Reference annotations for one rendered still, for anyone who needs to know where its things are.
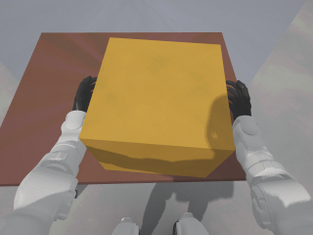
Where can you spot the robot right hand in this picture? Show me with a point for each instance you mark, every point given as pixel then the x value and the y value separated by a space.
pixel 241 101

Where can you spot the robot left shin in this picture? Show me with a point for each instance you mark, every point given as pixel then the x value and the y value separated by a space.
pixel 126 219

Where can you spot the table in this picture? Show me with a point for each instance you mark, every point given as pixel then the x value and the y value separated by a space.
pixel 59 62

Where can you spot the robot left forearm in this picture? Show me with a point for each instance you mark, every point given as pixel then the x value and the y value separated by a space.
pixel 67 153

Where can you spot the robot right forearm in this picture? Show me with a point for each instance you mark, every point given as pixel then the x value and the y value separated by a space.
pixel 251 152

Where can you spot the right robot upper arm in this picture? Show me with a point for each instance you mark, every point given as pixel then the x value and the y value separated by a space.
pixel 283 207

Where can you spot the right robot thigh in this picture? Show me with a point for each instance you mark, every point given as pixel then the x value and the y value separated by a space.
pixel 190 226

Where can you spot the carton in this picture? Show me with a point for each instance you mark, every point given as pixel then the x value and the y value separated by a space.
pixel 160 107

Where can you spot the robot left hand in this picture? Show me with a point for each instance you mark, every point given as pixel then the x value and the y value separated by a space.
pixel 84 94

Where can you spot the left robot upper arm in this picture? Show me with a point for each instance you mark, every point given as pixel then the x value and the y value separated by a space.
pixel 46 197

